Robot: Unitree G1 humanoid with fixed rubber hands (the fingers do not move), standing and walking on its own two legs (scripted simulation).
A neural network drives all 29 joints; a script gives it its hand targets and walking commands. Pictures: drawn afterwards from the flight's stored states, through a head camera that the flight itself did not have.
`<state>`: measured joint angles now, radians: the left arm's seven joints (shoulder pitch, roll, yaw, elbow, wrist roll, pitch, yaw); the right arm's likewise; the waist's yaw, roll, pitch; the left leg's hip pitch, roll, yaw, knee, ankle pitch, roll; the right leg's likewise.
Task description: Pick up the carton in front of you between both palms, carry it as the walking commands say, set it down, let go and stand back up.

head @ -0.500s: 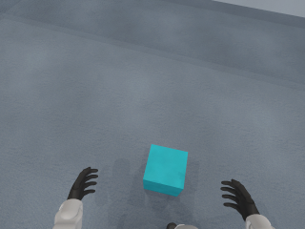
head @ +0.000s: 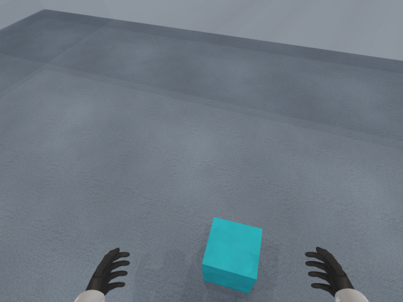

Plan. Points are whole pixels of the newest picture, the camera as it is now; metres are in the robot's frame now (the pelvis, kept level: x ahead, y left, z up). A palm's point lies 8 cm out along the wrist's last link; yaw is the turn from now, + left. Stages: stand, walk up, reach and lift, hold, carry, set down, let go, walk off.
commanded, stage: let go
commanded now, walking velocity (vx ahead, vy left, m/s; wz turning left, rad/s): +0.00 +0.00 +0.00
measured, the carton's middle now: (231, 255) +0.41 -0.09 -0.65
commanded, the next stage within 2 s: stand in 0.06 s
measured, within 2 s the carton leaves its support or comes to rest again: neither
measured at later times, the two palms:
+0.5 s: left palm out of the picture +0.10 +0.25 -0.08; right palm out of the picture +0.12 -0.30 -0.11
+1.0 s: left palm out of the picture +0.08 +0.25 -0.09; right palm out of the picture +0.08 -0.31 -0.11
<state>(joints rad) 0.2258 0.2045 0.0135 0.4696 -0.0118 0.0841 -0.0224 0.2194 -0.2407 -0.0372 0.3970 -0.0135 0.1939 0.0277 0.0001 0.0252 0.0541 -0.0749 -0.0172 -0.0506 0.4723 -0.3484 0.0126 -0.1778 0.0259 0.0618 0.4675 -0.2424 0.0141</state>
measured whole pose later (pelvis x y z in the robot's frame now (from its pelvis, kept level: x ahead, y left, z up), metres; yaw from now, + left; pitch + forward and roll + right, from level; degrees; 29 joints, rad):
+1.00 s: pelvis -0.02 -0.03 +0.00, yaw +1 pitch -3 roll +0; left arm 0.18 0.28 0.07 0.86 0.02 -0.01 0.02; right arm 0.25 -0.33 -0.04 0.79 -0.01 -0.02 -0.04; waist 0.01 0.04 0.04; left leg -0.11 0.01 -0.07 0.47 -0.32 -0.03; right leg -0.22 0.04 0.03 0.50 -0.23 -0.03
